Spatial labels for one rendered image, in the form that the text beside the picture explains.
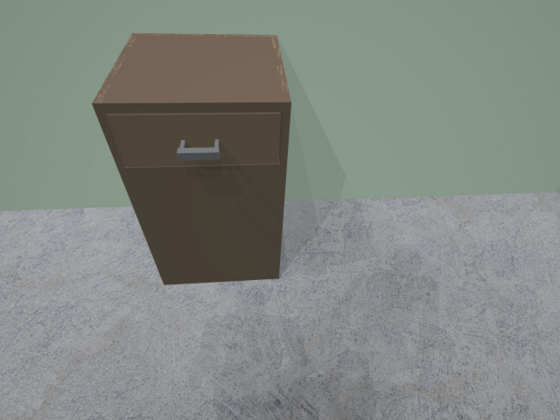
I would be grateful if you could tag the handle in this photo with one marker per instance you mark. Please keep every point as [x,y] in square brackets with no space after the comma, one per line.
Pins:
[198,153]

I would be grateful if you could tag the drawer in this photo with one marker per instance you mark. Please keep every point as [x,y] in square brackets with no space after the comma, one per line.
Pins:
[152,139]

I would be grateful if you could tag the cabinet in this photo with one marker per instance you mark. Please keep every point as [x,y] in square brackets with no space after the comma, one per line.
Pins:
[203,223]

